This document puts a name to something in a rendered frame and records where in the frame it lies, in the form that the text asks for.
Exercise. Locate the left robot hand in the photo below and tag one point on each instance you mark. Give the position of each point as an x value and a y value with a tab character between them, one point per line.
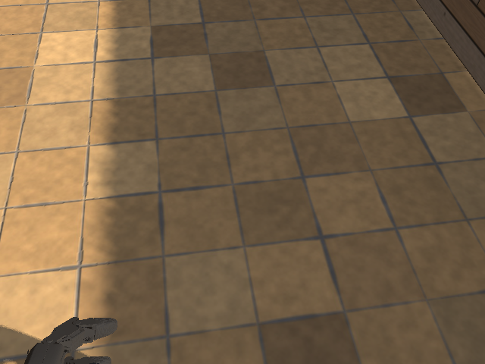
69	336

